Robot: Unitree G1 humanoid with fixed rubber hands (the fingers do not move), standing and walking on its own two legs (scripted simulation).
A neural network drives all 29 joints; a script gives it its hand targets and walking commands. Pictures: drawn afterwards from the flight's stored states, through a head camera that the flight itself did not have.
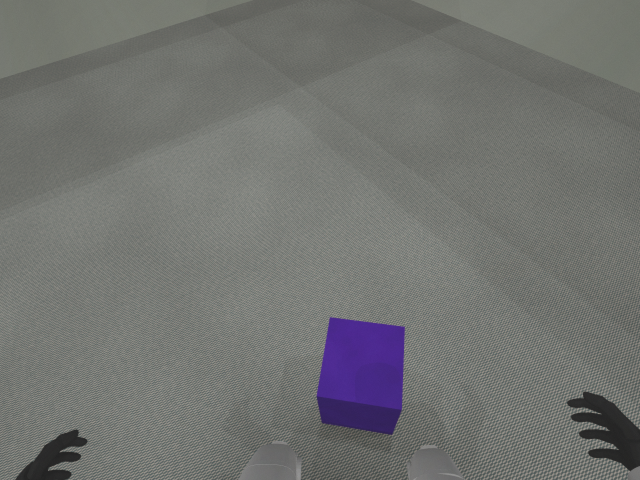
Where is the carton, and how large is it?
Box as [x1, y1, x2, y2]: [317, 317, 404, 434]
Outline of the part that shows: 330,317 317,391 317,400 322,422 391,434 401,410 404,327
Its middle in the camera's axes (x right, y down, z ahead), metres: +0.12 +0.38 +1.06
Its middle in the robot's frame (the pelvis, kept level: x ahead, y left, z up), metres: +0.45 -0.02 -0.60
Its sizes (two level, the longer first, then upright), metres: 0.210 0.200 0.250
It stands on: the floor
